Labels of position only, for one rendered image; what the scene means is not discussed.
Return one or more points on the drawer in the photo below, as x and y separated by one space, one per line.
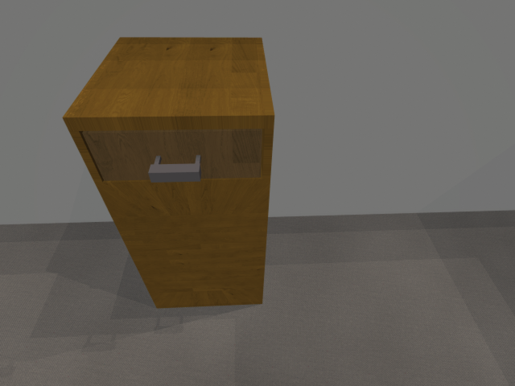
225 153

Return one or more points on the handle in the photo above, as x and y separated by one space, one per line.
165 173

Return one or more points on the cabinet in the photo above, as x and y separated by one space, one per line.
193 243

